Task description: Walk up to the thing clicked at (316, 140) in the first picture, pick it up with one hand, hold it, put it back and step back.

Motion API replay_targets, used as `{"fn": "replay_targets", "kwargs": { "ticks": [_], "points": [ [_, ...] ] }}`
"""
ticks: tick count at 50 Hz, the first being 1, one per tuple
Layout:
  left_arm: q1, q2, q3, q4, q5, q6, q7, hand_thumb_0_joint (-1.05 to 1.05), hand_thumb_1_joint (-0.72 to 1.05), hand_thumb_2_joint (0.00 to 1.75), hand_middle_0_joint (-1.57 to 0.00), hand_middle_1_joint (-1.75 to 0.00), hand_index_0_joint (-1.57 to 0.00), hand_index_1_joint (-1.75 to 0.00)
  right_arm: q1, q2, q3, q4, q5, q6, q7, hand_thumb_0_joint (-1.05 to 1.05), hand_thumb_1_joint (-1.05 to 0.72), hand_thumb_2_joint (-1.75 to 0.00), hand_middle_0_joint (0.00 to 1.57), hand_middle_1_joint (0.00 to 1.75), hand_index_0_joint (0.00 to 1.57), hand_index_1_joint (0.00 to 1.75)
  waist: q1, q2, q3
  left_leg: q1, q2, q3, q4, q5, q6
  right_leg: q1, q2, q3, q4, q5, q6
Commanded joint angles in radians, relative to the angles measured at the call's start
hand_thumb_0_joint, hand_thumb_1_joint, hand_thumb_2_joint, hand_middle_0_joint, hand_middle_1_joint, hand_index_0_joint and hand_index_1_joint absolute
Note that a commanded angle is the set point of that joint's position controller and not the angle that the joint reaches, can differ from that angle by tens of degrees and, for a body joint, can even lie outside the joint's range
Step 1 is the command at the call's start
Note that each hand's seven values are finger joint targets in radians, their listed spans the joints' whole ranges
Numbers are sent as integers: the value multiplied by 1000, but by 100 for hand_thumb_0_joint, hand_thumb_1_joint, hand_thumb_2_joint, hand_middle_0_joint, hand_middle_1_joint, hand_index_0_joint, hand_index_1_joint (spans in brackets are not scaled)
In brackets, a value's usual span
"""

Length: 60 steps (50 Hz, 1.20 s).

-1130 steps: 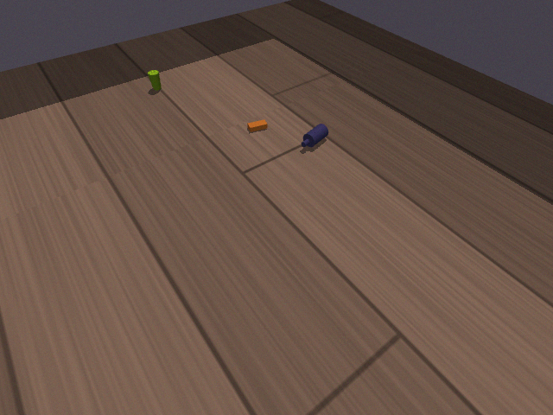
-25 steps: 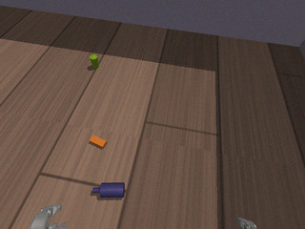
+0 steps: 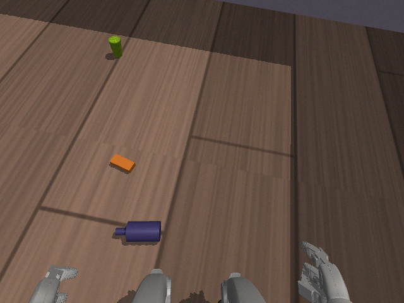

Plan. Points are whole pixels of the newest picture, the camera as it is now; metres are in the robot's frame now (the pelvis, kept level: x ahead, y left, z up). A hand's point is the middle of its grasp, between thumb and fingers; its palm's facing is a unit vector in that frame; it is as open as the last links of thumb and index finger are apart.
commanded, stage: rise first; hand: left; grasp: from above
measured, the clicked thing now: (138, 231) +0.40 +0.23 -0.65
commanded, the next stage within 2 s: none
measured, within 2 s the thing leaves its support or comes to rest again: neither
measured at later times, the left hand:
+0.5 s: hand (94, 278) +0.20 +0.27 -0.31, palm faces -0.45 -0.55 -0.70, open 14.3 cm
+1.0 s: hand (110, 251) +0.29 +0.28 -0.44, palm faces -0.50 -0.21 -0.84, open 14.3 cm
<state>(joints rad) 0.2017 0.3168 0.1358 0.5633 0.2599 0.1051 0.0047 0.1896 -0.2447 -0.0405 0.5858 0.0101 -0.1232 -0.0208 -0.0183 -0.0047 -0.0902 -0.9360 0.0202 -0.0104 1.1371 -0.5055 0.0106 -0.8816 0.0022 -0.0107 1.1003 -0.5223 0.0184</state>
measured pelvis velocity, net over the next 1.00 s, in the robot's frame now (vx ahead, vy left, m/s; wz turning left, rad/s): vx -0.09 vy -0.01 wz -0.08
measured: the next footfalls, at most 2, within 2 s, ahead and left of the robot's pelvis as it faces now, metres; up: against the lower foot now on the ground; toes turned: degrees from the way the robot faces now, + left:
none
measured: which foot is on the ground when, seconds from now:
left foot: down 0.00-1.00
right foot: down 0.00-1.00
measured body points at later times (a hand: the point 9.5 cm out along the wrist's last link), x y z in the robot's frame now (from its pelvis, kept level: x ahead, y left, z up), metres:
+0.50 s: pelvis -0.04 -0.01 -0.16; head +0.15 +0.01 +0.25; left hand +0.22 +0.30 -0.26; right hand +0.17 -0.28 -0.27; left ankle +0.02 +0.11 -0.65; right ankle +0.00 -0.14 -0.65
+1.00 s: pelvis -0.09 -0.01 -0.29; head +0.12 +0.02 +0.11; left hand +0.31 +0.28 -0.39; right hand +0.00 -0.29 -0.41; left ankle +0.02 +0.11 -0.65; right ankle +0.00 -0.14 -0.65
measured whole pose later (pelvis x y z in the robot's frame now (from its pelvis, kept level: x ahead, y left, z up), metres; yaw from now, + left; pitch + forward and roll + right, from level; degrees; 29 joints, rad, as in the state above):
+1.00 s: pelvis -0.09 -0.01 -0.29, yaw -5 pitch +33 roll -6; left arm -0.55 0.61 0.12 1.06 1.00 -0.28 0.21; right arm 0.15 -0.28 -0.04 0.75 -0.04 -0.09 0.07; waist -0.07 0.01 -0.12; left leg -2.12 0.03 -0.09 2.17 -0.63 0.00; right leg -2.05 0.03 -0.07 2.13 -0.67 0.01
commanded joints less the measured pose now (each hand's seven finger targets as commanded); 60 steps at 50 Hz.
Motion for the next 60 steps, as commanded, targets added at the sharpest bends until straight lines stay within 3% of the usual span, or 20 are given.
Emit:
{"fn": "replay_targets", "kwargs": {
  "ticks": [1,5,9,12,13,14,17,19,20,23,26,29,32,36,38,42,46,52,60],
  "points": [
    [76,176,51,-207,17,13,21,0,-61,102,-8,-107,-6,-109,12,-157,-57,-135,-1,-48,-10,0,-92,-91,20,30,20,30,-5,88,-317,238,9,-40,-109,341,-5,9,22,-32,-54,240,-46],
    [88,173,43,-253,48,32,20,0,-58,101,-7,-106,-6,-107,0,-153,-55,-154,-4,-55,-5,0,-91,-91,20,30,20,30,-5,84,-326,170,6,-46,-44,331,-4,-61,23,-36,9,227,-45],
    [10,192,40,-220,94,19,27,0,-60,100,-7,-107,-6,-108,-17,-151,-46,-159,0,-71,1,0,-92,-91,20,30,20,30,-26,46,-296,18,-9,-29,43,222,8,-129,20,-29,66,189,-43],
    [-98,233,47,-152,156,-42,27,0,-60,101,-7,-106,-6,-108,-39,-160,-52,-142,-4,-87,10,0,-92,-91,20,30,20,30,-28,56,-314,-90,-11,-29,148,187,10,-268,19,-22,175,144,-45],
    [-106,255,66,-121,174,-66,29,0,-59,101,-7,-106,-6,-107,-38,-168,-56,-131,-7,-91,14,0,-89,-90,20,30,20,30,-15,69,-325,-117,-10,-33,176,181,6,-301,16,-23,218,132,-47],
    [-130,243,47,-117,205,-95,32,0,-57,100,-6,-106,-6,-107,-41,-169,-59,-136,-7,-96,19,0,-88,-90,20,30,20,30,-26,77,-359,-141,-15,-34,207,169,5,-338,17,-21,251,130,-46],
    [-165,239,8,-107,271,-178,45,0,-56,99,-7,-108,-6,-108,-49,-182,-69,-116,-9,-104,34,0,-89,-90,20,30,20,30,-12,109,-456,-177,-14,-42,291,178,-1,-447,21,-20,351,128,-48],
    [-222,294,34,-98,310,-226,68,0,-57,101,-7,-107,-6,-108,-54,-198,-75,-99,-8,-105,43,0,-90,-90,20,30,20,30,-2,134,-510,-205,-11,-52,349,189,-5,-519,20,-22,421,134,-49],
    [-254,304,35,-78,329,-243,82,0,-60,101,-8,-106,-6,-107,-60,-204,-76,-87,-9,-104,45,0,-92,-91,20,30,20,30,-10,133,-525,-237,-10,-58,376,180,-6,-561,21,-27,455,125,-51],
    [-323,387,85,-45,402,-269,134,0,-61,104,-7,-103,-5,-106,-55,-216,-81,-61,-7,-90,52,0,-93,-91,20,30,20,30,11,141,-586,-297,-11,-52,460,204,-5,-617,22,-29,529,145,-50],
    [-401,413,91,-14,455,-276,180,0,-61,104,-7,-103,-5,-105,-40,-220,-85,-27,-8,-75,60,0,-92,-91,20,30,20,30,17,117,-677,-340,-15,-30,547,252,4,-622,25,-29,572,187,-49],
    [-539,410,65,48,486,-273,198,0,-60,105,-7,-102,-4,-104,-22,-216,-89,3,-17,-66,66,0,-90,-90,20,30,20,30,3,65,-719,-443,-18,-19,624,185,16,-641,29,-29,593,155,-43],
    [-676,508,89,105,527,-279,201,0,-60,105,-7,-100,-4,-103,-7,-219,-96,18,-22,-53,62,0,-90,-90,20,30,20,30,7,29,-739,-559,-18,1,673,53,23,-643,35,-21,597,56,-38],
    [-785,548,79,190,578,-297,192,0,-59,106,-7,-102,-5,-104,7,-216,-91,40,-31,-37,60,0,-90,-90,20,30,20,30,-1,28,-721,-649,-20,10,715,-52,24,-673,41,-17,613,-70,-40],
    [-824,538,62,224,601,-311,188,0,-59,106,-7,-102,-5,-104,14,-214,-89,47,-32,-30,61,0,-89,-90,20,30,20,30,-9,31,-702,-682,-21,5,722,-91,24,-715,46,-31,636,-115,-45],
    [-875,557,53,322,655,-348,194,0,-59,106,-6,-102,-5,-104,24,-219,-80,71,-39,-18,67,0,-90,-90,20,30,20,30,-20,47,-620,-759,-24,-11,755,-152,27,-813,49,-56,686,-169,-51],
    [-917,563,47,375,721,-386,228,0,-59,107,-7,-99,-4,-102,28,-227,-69,85,-46,4,78,0,-90,-90,20,30,20,30,-23,92,-575,-761,-21,-34,764,-180,23,-916,50,-80,746,-170,-59],
    [-1010,592,54,424,821,-410,320,0,-59,107,-7,-97,-4,-100,49,-235,-58,115,-66,38,95,0,-90,-90,20,30,20,30,-33,183,-633,-701,-17,-49,804,-86,8,-993,46,-110,836,-77,-64],
    [-1119,598,29,480,887,-384,388,0,-57,104,-6,-96,-5,-98,66,-243,-60,147,-99,54,104,0,-90,-90,20,30,20,30,-65,223,-650,-700,-13,-48,859,-63,9,-1046,41,-117,878,-47,-58]
  ]
}}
